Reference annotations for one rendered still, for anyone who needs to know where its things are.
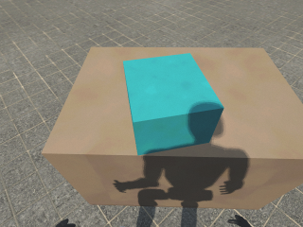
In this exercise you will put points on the robot right hand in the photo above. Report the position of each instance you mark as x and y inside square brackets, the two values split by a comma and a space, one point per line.
[239, 221]

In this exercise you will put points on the pedestal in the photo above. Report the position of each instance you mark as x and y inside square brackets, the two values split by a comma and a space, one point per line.
[255, 154]

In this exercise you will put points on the carton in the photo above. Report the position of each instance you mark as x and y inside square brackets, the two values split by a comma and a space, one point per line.
[171, 102]

